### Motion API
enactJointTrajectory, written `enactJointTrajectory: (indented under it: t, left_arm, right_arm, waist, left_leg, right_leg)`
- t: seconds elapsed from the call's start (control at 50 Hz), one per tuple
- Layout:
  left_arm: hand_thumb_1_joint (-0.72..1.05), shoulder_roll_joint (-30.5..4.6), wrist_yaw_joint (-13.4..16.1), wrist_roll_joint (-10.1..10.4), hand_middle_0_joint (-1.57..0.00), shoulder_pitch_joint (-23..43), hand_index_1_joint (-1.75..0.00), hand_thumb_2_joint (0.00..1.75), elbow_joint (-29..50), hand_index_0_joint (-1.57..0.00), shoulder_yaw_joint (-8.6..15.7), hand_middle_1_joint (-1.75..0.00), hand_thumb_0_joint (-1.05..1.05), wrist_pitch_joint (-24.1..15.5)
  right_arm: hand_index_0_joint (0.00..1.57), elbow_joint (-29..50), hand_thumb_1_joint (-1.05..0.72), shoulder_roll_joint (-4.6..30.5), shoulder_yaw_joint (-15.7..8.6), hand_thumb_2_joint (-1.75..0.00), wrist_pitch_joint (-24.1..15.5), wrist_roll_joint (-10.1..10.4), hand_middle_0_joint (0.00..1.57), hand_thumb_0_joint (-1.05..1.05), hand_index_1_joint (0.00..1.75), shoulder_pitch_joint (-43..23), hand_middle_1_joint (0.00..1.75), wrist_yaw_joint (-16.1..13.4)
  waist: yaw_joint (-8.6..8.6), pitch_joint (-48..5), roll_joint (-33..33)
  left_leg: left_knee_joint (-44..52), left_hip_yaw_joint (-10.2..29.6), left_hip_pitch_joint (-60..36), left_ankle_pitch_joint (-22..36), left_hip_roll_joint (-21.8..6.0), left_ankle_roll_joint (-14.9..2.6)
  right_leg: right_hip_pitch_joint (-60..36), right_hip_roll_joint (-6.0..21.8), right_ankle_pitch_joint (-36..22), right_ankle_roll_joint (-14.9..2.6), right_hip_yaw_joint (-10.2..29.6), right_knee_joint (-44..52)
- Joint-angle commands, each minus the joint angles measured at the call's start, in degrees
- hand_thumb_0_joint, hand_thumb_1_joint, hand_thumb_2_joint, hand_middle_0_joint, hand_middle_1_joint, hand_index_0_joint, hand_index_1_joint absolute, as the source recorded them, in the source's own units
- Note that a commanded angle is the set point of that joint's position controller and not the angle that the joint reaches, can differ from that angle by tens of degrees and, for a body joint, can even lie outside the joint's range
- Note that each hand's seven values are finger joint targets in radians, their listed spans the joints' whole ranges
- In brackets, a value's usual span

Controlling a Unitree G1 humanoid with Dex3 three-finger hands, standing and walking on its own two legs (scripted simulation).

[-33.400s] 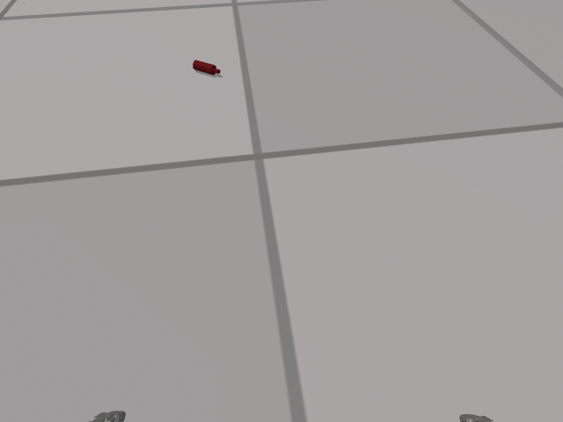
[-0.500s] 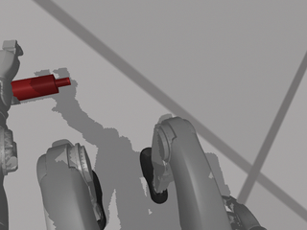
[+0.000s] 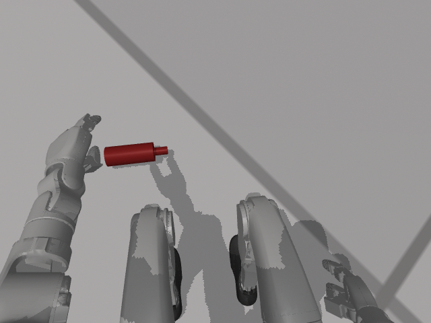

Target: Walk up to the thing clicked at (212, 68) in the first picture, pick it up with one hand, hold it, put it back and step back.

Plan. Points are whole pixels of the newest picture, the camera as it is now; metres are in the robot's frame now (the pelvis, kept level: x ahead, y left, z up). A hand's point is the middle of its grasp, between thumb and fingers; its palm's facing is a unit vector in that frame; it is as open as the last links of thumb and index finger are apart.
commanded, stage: home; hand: left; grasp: from above
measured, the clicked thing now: (137, 153) +0.51 +0.20 -0.43
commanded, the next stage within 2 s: none
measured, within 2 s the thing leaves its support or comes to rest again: neither
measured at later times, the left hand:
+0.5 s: hand (58, 218) +0.28 +0.19 +0.08, palm faces +0.05 -0.96 -0.28, open 7.3 cm
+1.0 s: hand out of the picture +0.23 +0.19 +0.21, palm faces +0.14 -0.97 -0.21, open 7.4 cm
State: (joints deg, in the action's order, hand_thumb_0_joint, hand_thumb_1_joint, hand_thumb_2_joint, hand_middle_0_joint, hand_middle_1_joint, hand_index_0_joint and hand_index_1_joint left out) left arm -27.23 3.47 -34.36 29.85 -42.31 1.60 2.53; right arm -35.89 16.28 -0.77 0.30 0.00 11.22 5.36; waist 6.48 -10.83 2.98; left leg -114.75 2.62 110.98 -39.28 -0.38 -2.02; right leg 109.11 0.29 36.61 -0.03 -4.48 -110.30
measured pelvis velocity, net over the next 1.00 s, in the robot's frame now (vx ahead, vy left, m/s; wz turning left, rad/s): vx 0.08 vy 0.00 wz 0.09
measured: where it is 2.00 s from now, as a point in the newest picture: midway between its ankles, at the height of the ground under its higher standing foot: (208, 289)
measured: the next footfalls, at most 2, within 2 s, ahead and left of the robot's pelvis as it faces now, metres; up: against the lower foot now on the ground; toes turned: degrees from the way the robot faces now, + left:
none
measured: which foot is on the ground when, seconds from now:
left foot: down 0.00-1.00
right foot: down 0.00-1.00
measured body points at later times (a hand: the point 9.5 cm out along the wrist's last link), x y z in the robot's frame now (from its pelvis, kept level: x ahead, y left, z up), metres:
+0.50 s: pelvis +0.03 +0.00 +0.18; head +0.13 +0.03 +0.62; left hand +0.27 +0.24 +0.10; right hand +0.23 -0.23 +0.09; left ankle +0.07 +0.10 -0.43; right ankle +0.09 -0.12 -0.43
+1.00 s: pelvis +0.08 +0.00 +0.26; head +0.10 +0.00 +0.71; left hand +0.22 +0.24 +0.23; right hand +0.27 -0.23 +0.20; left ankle +0.07 +0.10 -0.43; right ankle +0.09 -0.12 -0.43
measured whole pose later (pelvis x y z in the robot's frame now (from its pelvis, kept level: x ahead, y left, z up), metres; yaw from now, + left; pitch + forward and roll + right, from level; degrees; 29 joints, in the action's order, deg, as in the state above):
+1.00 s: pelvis +0.08 +0.00 +0.26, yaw +5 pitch +10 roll -3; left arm -13.3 2.1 3.7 -29.3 6.8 1.4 24.7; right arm -29.0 12.9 2.6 -11.4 1.2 16.2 -10.4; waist 2.2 -9.7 2.7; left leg -56.6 2.9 38.3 -28.7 -0.5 -0.6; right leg 36.2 -0.8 26.5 -0.5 -4.1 -52.3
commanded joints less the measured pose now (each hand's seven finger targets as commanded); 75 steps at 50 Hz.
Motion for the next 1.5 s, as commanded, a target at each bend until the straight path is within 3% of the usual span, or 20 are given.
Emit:
enactJointTrajectory:
  t: [0.0, 0.02, 0.06, 0.1, 0.18, 0.2, 0.26, 0.28, 0.3, 0.38, 0.5, 0.58, 0.76, 0.96, 1.1, 1.24, 1.3, 1.48]
  left_arm:
    - [0.90, -7.3, 2.0, 6.0, -0.20, 8.6, -0.30, 0.90, 16.7, -0.20, 2.5, -0.30, 0.00, 0.2]
    - [0.90, -5.1, 2.0, 7.5, -0.20, 7.3, -0.30, 0.90, 17.5, -0.20, 1.2, -0.30, 0.00, 0.6]
    - [0.90, -5.3, 2.5, 10.2, -0.20, 4.6, -0.30, 0.91, 20.2, -0.20, 2.4, -0.30, 0.00, 1.7]
    - [0.92, -1.8, 2.6, 13.5, -0.21, -1.0, -0.34, 0.95, 21.5, -0.21, 0.8, -0.33, 0.00, 3.1]
    - [0.91, -1.5, 3.1, 19.8, -0.20, -6.7, -0.31, 0.92, 27.4, -0.20, 1.6, -0.31, 0.00, 5.4]
    - [0.91, -1.4, 3.2, 21.5, -0.20, -9.5, -0.31, 0.91, 28.4, -0.20, 2.1, -0.31, 0.00, 6.1]
    - [0.91, 0.9, 3.5, 26.4, -0.20, -13.7, -0.31, 0.92, 31.3, -0.20, 1.6, -0.31, 0.00, 7.9]
    - [0.90, 0.4, 3.6, 27.5, -0.20, -15.7, -0.31, 0.91, 32.5, -0.20, 2.3, -0.31, 0.00, 8.5]
    - [0.90, 1.2, 3.6, 28.5, -0.20, -16.7, -0.31, 0.91, 33.1, -0.20, 1.7, -0.31, 0.00, 8.9]
    - [0.90, 4.0, 3.4, 31.9, -0.20, -24.3, -0.30, 0.90, 37.0, -0.20, 2.3, -0.30, 0.00, 11.4]
    - [0.90, 6.7, 2.9, 36.0, -0.20, -35.1, -0.30, 0.90, 42.7, -0.20, 3.7, -0.30, 0.00, 15.0]
    - [0.90, 7.8, 2.4, 37.5, -0.20, -42.7, -0.30, 0.90, 47.8, -0.20, 3.7, -0.30, 0.00, 16.8]
    - [0.90, 9.4, 0.5, 38.1, -0.20, -57.3, -0.30, 0.90, 57.9, -0.20, 2.4, -0.30, 0.00, 19.2]
    - [0.90, 8.6, -1.5, 37.4, -0.20, -56.4, -0.30, 0.90, 58.8, -0.20, 2.8, -0.30, 0.00, 19.7]
    - [0.90, 7.8, -1.8, 37.1, -0.20, -56.3, -0.30, 0.90, 60.1, -0.20, 3.2, -0.30, 0.00, 19.4]
    - [0.90, 8.0, -1.5, 37.0, -0.20, -56.6, -0.30, 0.90, 59.1, -0.20, 3.3, -0.30, 0.00, 19.4]
    - [0.90, 8.1, -1.6, 37.2, -0.20, -57.0, -0.30, 0.90, 59.2, -0.20, 3.3, -0.30, 0.00, 19.4]
    - [0.90, 8.2, -1.7, 37.4, -0.20, -57.3, -0.30, 0.90, 58.8, -0.20, 3.4, -0.30, 0.00, 19.4]
  right_arm:
    - [0.20, 4.9, -0.90, 9.2, -3.9, -0.90, -2.4, 0.9, 0.20, 0.00, 0.30, 4.8, 0.30, -2.8]
    - [0.20, 5.1, -0.90, 9.0, -3.7, -0.90, -2.8, 1.1, 0.20, 0.00, 0.30, 4.1, 0.30, -3.2]
    - [0.20, 5.4, -0.90, 9.1, -3.7, -0.90, -3.8, 1.5, 0.20, 0.00, 0.30, 2.6, 0.30, -4.4]
    - [0.20, 6.3, -0.90, 8.5, -3.4, -0.90, -4.7, 1.8, 0.20, 0.00, 0.30, 0.9, 0.30, -5.5]
    - [0.20, 7.8, -0.90, 7.6, -2.5, -0.90, -6.0, 2.2, 0.20, 0.00, 0.30, -2.2, 0.30, -7.4]
    - [0.20, 8.5, -0.90, 7.1, -2.3, -0.90, -6.4, 2.3, 0.20, 0.00, 0.30, -2.8, 0.30, -7.9]
    - [0.20, 8.8, -0.90, 6.2, -1.6, -0.90, -7.2, 2.5, 0.20, 0.00, 0.30, -3.4, 0.30, -9.1]
    - [0.20, 9.4, -0.90, 6.1, -1.4, -0.90, -7.4, 2.5, 0.20, 0.00, 0.30, -3.4, 0.30, -9.5]
    - [0.20, 9.3, -0.90, 5.7, -1.0, -0.90, -7.7, 2.6, 0.20, 0.00, 0.30, -3.5, 0.30, -9.8]
    - [0.20, 10.4, -0.90, 4.7, -0.1, -0.90, -8.4, 2.7, 0.20, 0.00, 0.30, -2.4, 0.30, -11.4]
    - [0.20, 11.4, -0.90, 3.7, 1.0, -0.90, -9.7, 2.4, 0.20, 0.00, 0.30, -0.2, 0.30, -13.5]
    - [0.20, 13.1, -0.90, 3.3, 1.2, -0.90, -10.4, 2.0, 0.20, 0.00, 0.30, 1.3, 0.30, -14.6]
    - [0.20, 15.4, -0.90, 2.8, 0.6, -0.90, -12.7, 1.5, 0.20, 0.00, 0.30, 3.2, 0.30, -16.1]
    - [0.20, 15.2, -0.90, 3.5, 0.3, -0.90, -15.3, 0.7, 0.20, 0.00, 0.30, 2.4, 0.30, -16.4]
    - [0.20, 14.7, -0.90, 3.5, 0.1, -0.90, -16.2, 0.6, 0.20, 0.00, 0.30, 2.0, 0.30, -16.2]
    - [0.20, 14.8, -0.90, 3.5, 0.3, -0.90, -16.4, 0.6, 0.20, 0.00, 0.30, 1.4, 0.30, -16.1]
    - [0.20, 14.7, -0.90, 3.5, 0.1, -0.90, -16.6, 0.6, 0.20, 0.00, 0.30, 1.7, 0.30, -16.2]
    - [0.20, 14.3, -0.90, 3.5, 0.0, -0.90, -16.9, 0.6, 0.20, 0.00, 0.30, 1.8, 0.30, -16.4]
  waist:
    - [0.55, -31.6, 5.7]
    - [0.94, -30.0, 6.0]
    - [-0.19, -30.9, 6.5]
    - [0.16, -28.2, 4.7]
    - [-0.45, -25.8, 3.7]
    - [-1.04, -25.4, 3.1]
    - [-0.21, -22.6, 2.6]
    - [-1.26, -22.9, 2.8]
    - [-0.73, -21.1, 3.0]
    - [-1.51, -19.0, 3.4]
    - [-2.37, -16.2, 3.4]
    - [-3.05, -12.1, 2.6]
    - [-3.35, -6.9, 0.5]
    - [-3.11, -1.4, -0.7]
    - [-3.87, -3.7, 0.7]
    - [-4.20, -1.8, 0.5]
    - [-4.11, -3.8, -0.7]
    - [-4.17, -2.9, -1.0]
  left_leg:
    - [22.2, 2.3, -29.9, 6.8, 0.1, 0.27]
    - [23.8, 2.7, -31.0, 6.4, 0.2, 0.42]
    - [26.5, 3.0, -35.4, 6.1, 0.2, 0.65]
    - [29.4, 2.8, -36.3, 3.9, 0.4, 0.56]
    - [35.0, 2.8, -41.0, 0.8, 0.6, 0.21]
    - [35.6, 1.8, -42.1, 1.7, 0.7, 0.11]
    - [39.2, 1.5, -45.9, 4.9, 0.6, 0.16]
    - [40.4, 1.4, -48.1, 6.1, 0.6, 0.21]
    - [42.0, 1.8, -49.1, 6.3, 0.6, 0.19]
    - [48.1, 2.3, -56.1, 9.3, 0.2, 0.54]
    - [55.2, 2.7, -66.2, 20.0, -0.3, 1.44]
    - [60.5, 2.3, -70.4, 21.8, -0.2, 1.53]
    - [65.6, 1.2, -76.8, 30.0, 0.1, 1.32]
    - [67.3, 0.6, -77.4, 25.5, 0.6, 0.73]
    - [66.7, 0.1, -78.5, 27.4, 1.1, 0.83]
    - [67.6, 0.4, -77.3, 24.1, 0.9, 0.87]
    - [66.9, 0.4, -77.6, 25.7, 1.0, 0.72]
    - [66.6, 0.1, -76.7, 24.0, 1.0, 0.61]
  right_leg:
    - [-24.8, -1.1, -8.9, -2.02, 0.6, 17.9]
    - [-25.2, -0.9, -8.5, -2.04, 0.7, 19.1]
    - [-27.6, -0.8, -8.4, -1.96, 1.1, 21.4]
    - [-30.7, -1.0, -6.5, -1.80, 1.5, 24.8]
    - [-37.3, -1.2, -4.0, -1.41, 2.5, 31.4]
    - [-39.5, -1.2, -4.2, -1.40, 3.0, 33.1]
    - [-43.5, -1.2, -6.4, -1.34, 3.0, 37.0]
    - [-45.8, -1.3, -7.4, -1.36, 3.0, 38.4]
    - [-46.4, -1.3, -7.7, -1.29, 3.0, 39.4]
    - [-52.0, -1.2, -10.1, -1.38, 2.9, 44.7]
    - [-61.4, -1.7, -18.2, -1.38, 1.8, 50.9]
    - [-67.5, -2.0, -19.9, -1.19, 1.2, 56.3]
    - [-75.4, -2.6, -25.9, -1.23, 0.3, 63.1]
    - [-75.9, -2.0, -22.6, -0.61, 0.5, 65.8]
    - [-77.7, -1.6, -25.0, -0.54, 1.4, 65.6]
    - [-76.7, -1.8, -21.8, -0.52, 1.1, 66.0]
    - [-77.9, -1.6, -23.5, -0.53, 1.3, 65.8]
    - [-77.0, -1.5, -22.2, -0.35, 1.7, 66.1]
